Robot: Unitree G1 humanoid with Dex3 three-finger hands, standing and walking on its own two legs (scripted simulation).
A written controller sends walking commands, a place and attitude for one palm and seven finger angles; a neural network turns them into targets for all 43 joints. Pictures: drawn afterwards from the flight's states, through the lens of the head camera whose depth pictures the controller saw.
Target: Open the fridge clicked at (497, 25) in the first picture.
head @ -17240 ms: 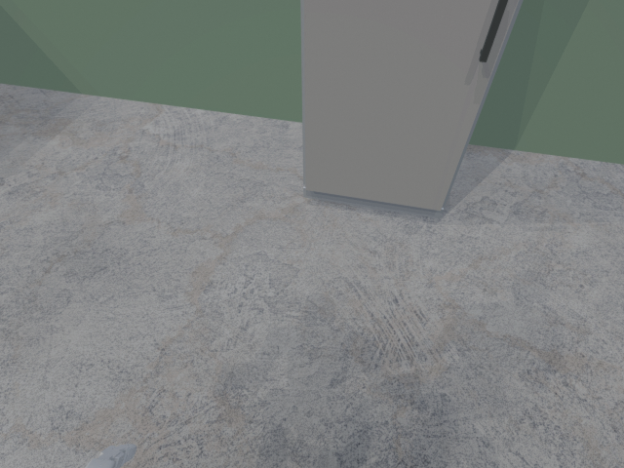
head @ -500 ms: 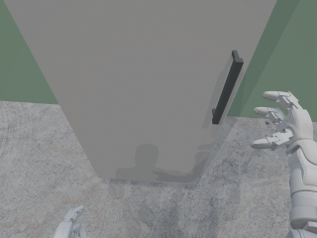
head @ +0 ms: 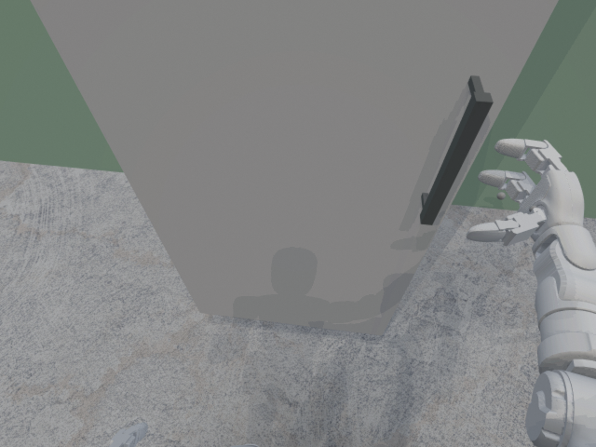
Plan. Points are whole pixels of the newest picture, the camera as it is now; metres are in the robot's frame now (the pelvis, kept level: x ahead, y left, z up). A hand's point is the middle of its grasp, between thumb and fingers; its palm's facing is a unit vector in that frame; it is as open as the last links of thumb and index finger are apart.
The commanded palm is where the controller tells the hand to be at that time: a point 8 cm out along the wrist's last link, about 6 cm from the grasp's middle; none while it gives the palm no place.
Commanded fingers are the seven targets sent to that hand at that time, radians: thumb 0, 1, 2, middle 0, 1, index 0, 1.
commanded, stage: move the hooked fingers beside the handle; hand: right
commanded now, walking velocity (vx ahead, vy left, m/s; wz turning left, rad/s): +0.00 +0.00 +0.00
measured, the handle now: (447, 160) +0.50 -0.15 +0.11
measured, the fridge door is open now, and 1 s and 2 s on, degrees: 0 0 0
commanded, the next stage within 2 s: feel for the door with the fingertips in 0.90 s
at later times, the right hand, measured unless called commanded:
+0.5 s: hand (507, 196) +0.44 -0.22 +0.12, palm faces +0.01 +1.00 +0.02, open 14.0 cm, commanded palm +0.41 -0.26 +0.12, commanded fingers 0.00 0.50 -0.30 0.30 1.20 0.30 1.20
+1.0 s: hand (499, 197) +0.44 -0.21 +0.11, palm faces +0.01 +1.00 +0.03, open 14.0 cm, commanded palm +0.41 -0.25 +0.12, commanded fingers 0.00 0.50 -0.30 0.30 1.20 0.30 1.20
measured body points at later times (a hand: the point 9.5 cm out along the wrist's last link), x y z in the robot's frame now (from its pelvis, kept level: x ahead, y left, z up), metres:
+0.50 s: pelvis +0.01 -0.01 +0.00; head +0.05 -0.01 +0.45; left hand +0.07 +0.26 -0.11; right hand +0.43 -0.27 +0.12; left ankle +0.01 +0.12 -0.72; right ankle +0.00 -0.11 -0.72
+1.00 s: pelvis +0.00 -0.01 +0.00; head +0.04 -0.02 +0.45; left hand +0.07 +0.25 -0.11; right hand +0.43 -0.26 +0.11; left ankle +0.01 +0.12 -0.72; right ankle +0.00 -0.11 -0.72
